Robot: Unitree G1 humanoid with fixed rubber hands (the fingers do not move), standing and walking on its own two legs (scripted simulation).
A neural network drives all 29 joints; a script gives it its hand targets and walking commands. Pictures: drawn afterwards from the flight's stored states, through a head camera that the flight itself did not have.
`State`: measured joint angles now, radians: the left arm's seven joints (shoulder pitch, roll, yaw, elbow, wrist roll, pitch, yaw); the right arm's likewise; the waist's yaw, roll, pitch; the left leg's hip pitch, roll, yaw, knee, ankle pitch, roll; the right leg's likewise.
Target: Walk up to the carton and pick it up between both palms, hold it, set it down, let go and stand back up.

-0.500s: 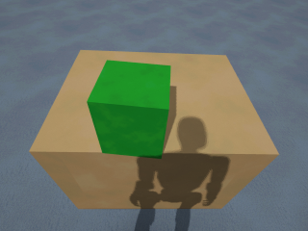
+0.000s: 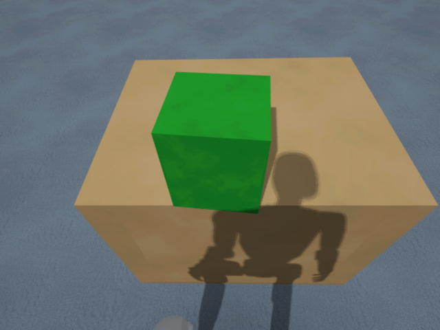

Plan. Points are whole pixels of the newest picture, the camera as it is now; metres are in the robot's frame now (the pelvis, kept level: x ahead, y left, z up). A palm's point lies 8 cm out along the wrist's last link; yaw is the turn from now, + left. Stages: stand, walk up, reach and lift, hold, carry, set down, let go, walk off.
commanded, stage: walk up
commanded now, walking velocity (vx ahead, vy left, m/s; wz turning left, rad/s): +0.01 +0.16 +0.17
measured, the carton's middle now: (218, 145) +0.50 +0.02 +0.03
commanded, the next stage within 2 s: stand in 1.92 s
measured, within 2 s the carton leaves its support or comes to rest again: neither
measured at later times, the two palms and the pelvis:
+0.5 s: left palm out of the picture -0.03 +0.30 -0.14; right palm out of the picture +0.04 -0.13 -0.14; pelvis +0.01 +0.09 +0.01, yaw +1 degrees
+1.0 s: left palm out of the picture +0.03 +0.22 -0.13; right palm out of the picture -0.03 -0.23 -0.15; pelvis +0.00 +0.00 +0.00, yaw +1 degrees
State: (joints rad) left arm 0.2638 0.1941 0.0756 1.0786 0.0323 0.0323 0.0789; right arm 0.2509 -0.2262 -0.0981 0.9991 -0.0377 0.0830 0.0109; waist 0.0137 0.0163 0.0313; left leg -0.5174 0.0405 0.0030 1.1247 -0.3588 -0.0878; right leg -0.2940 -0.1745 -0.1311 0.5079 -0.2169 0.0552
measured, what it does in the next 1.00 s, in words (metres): steps on the spot: left foot, then right foot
